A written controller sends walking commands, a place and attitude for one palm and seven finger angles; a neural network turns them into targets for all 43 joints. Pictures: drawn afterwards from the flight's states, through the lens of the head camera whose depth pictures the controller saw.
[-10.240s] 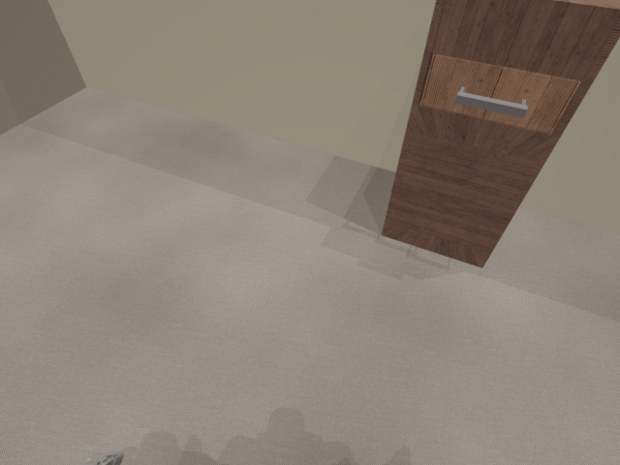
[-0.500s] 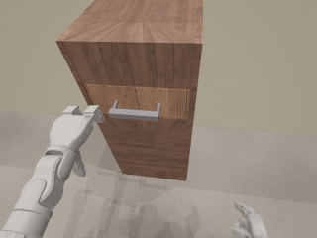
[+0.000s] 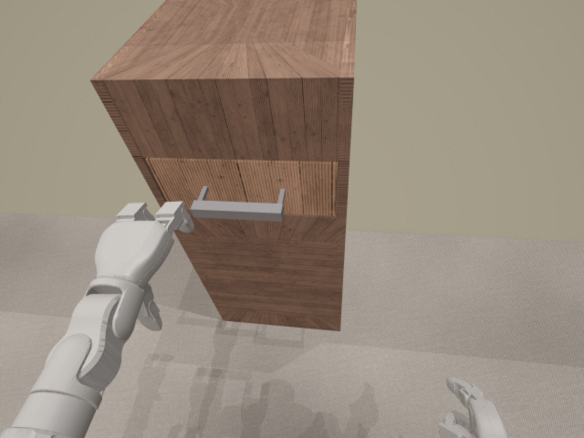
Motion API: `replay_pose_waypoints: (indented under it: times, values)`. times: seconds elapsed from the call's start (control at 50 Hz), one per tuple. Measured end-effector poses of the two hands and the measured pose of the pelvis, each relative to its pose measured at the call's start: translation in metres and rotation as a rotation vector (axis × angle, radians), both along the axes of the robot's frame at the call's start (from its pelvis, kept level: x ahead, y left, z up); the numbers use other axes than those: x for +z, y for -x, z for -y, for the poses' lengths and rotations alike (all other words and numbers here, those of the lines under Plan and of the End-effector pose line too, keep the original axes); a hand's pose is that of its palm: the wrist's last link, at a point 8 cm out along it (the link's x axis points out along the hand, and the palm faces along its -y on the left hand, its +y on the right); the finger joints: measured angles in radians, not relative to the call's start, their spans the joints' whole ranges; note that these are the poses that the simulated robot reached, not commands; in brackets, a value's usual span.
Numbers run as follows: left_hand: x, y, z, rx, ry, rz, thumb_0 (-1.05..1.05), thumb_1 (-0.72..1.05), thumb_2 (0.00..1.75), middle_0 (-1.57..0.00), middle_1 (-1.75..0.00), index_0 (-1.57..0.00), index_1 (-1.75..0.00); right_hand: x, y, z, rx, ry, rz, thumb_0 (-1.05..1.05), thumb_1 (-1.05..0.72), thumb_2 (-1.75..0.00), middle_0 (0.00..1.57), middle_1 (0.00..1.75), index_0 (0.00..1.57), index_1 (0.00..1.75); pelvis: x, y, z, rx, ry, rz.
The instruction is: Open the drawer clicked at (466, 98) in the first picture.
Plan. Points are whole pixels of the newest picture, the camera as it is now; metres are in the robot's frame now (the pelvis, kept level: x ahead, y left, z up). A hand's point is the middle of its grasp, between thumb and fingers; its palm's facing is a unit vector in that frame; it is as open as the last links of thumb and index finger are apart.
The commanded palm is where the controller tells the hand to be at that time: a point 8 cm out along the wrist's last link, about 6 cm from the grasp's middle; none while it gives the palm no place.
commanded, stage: move the hooked fingers above the handle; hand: left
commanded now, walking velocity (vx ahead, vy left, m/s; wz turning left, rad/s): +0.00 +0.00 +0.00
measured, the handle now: (240, 201) +0.55 +0.19 -0.05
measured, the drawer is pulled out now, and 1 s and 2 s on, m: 0.00 0.00 0.00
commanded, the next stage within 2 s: none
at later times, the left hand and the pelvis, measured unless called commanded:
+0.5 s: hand (193, 235) +0.39 +0.21 +0.04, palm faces -0.02 -0.03 -1.00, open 13.8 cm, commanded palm +0.37 +0.22 +0.10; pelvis +0.00 +0.00 -0.01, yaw +0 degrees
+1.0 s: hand (217, 215) +0.45 +0.20 +0.02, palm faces -0.05 -0.01 -1.00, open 13.8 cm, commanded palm +0.43 +0.21 +0.08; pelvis +0.01 +0.00 -0.01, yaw -1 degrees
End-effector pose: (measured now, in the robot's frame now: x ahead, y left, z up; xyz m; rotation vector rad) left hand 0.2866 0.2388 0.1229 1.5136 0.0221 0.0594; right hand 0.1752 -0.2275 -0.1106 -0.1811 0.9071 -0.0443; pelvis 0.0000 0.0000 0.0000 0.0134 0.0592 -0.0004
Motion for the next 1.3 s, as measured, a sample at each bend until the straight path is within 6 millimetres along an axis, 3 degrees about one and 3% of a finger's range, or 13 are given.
replay_pose_waypoints:
  times: [0.12,0.22,0.5,0.62,1.06,1.3]
  values:
    - [-0.007,-0.012,0.005,-0.018,-0.008,-0.034,0.0,-0.49,0.3,-0.32,-1.2,-0.32,-1.2,0.002,-0.001,-0.001,0.01,0.006,0.016,0.01,-0.9,-0.9,0.2,0.3,0.2,0.3,-0.001,0.004,0.003,0.007,-0.001,-0.005]
    - [-0.011,-0.028,0.012,-0.053,-0.013,-0.035,0.0,-0.49,0.3,-0.32,-1.2,-0.32,-1.2,-0.002,0.01,0.004,-0.006,0.019,-0.004,0.01,-0.9,-0.9,0.2,0.3,0.2,0.3,-0.002,0.006,0.003,0.011,-0.001,-0.019]
    - [-0.026,-0.079,0.022,-0.073,-0.027,-0.046,0.0,-0.49,0.3,-0.32,-1.2,-0.32,-1.2,-0.021,0.076,0.029,-0.133,0.055,-0.179,0.01,-0.9,-0.9,0.2,0.3,0.2,0.3,-0.006,0.002,-0.002,-0.005,-0.002,-0.078]
    - [-0.034,-0.095,0.028,-0.084,-0.036,-0.049,0.0,-0.49,0.3,-0.32,-1.2,-0.32,-1.2,-0.025,0.096,0.032,-0.168,0.06,-0.233,0.01,-0.9,-0.9,0.2,0.3,0.2,0.3,-0.008,0.0,-0.003,-0.009,-0.002,-0.099]
    - [-0.049,-0.148,0.042,-0.081,-0.05,-0.056,0.0,-0.49,0.3,-0.32,-1.2,-0.32,-1.2,-0.031,0.115,0.034,-0.203,0.072,-0.292,0.0,-0.9,-0.9,0.2,0.3,0.2,0.3,-0.016,-0.005,-0.005,-0.01,0.004,-0.181]
    - [-0.057,-0.177,0.049,-0.051,-0.065,-0.076,0.0,-0.49,0.3,-0.32,-1.2,-0.32,-1.2,-0.034,0.146,0.037,-0.245,0.091,-0.366,0.0,-0.9,-0.9,0.2,0.3,0.2,0.3,-0.021,-0.005,-0.006,-0.01,0.009,-0.229]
